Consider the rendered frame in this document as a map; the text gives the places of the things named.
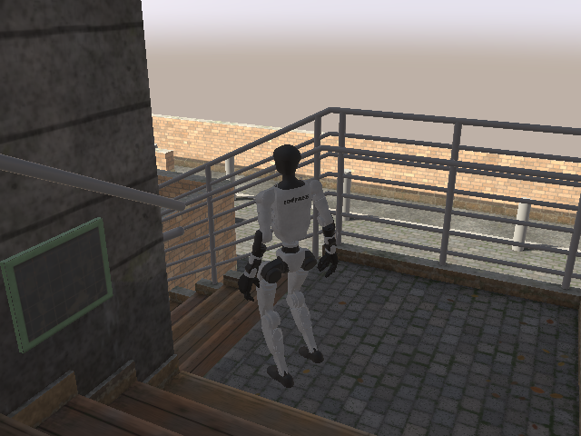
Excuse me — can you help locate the robot right hand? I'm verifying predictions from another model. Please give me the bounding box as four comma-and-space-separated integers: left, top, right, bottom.
317, 252, 339, 278

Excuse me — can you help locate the robot left upper arm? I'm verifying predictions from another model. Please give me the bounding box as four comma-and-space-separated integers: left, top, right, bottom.
255, 188, 275, 243

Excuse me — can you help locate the robot left shin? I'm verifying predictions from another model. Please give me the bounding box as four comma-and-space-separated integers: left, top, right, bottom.
261, 315, 288, 377

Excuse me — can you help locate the right robot thigh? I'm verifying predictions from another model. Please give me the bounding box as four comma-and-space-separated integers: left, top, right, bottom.
286, 248, 317, 309

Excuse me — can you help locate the right robot forearm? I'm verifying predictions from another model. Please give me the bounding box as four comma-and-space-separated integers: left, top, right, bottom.
322, 217, 337, 254

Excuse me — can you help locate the robot right upper arm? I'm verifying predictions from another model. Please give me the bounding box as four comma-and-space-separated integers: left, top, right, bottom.
303, 180, 333, 227

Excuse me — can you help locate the robot left hand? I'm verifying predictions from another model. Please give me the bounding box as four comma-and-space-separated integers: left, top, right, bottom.
238, 274, 260, 302

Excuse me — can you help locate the left robot forearm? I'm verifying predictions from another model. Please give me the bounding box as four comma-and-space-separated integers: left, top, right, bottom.
244, 230, 267, 278

